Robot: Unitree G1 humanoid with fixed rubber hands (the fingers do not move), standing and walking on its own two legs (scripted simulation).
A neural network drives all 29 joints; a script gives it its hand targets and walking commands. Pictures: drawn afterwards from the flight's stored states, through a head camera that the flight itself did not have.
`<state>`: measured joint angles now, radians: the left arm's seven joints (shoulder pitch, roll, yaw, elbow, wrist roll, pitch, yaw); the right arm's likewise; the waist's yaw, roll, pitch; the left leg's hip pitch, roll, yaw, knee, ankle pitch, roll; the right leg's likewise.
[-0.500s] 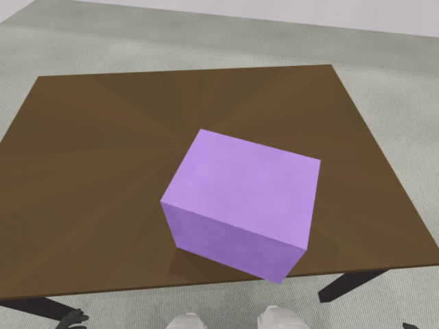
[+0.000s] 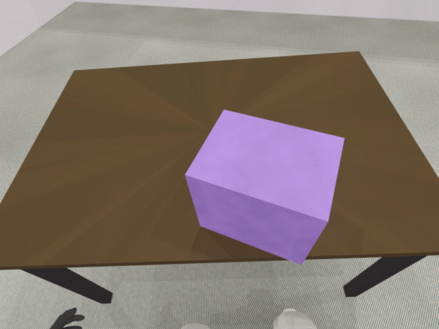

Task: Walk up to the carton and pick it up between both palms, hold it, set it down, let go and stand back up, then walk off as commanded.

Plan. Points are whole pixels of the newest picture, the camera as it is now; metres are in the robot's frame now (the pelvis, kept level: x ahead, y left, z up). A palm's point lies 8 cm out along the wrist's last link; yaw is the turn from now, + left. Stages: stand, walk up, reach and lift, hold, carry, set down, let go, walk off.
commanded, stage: walk up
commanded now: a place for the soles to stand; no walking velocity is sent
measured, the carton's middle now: (262, 187) +0.38 -0.05 +0.00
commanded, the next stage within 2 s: reach and lift in 1.60 s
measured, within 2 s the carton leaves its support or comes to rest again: neither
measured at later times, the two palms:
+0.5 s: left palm out of the picture +0.11 +0.33 -0.07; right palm out of the picture +0.10 -0.31 -0.07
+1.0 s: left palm out of the picture +0.10 +0.31 -0.06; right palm out of the picture +0.07 -0.33 -0.07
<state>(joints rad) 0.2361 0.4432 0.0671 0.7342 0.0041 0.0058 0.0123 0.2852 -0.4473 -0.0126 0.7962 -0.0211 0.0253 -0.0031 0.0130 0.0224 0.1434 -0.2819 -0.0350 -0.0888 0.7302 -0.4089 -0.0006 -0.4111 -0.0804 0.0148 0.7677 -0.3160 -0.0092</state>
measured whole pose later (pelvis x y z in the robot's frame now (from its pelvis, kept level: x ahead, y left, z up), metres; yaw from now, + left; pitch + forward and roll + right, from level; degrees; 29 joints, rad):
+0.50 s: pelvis -0.01 +0.01 +0.01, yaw +0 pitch -2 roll -1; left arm 0.19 0.43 0.07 0.73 0.00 -0.01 -0.01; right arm 0.21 -0.44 -0.01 0.80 -0.02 -0.03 -0.02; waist 0.01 -0.01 0.07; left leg -0.30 -0.02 -0.10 0.70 -0.37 0.00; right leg -0.31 -0.03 0.02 0.68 -0.34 -0.01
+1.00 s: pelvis -0.03 -0.01 +0.01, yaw +0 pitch -3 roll +1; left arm 0.16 0.43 0.07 0.73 0.00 -0.01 -0.01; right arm 0.21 -0.44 -0.01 0.80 -0.02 -0.03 -0.01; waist 0.01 -0.02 0.11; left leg -0.30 -0.02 -0.10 0.65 -0.32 -0.01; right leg -0.33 -0.03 0.02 0.68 -0.30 -0.01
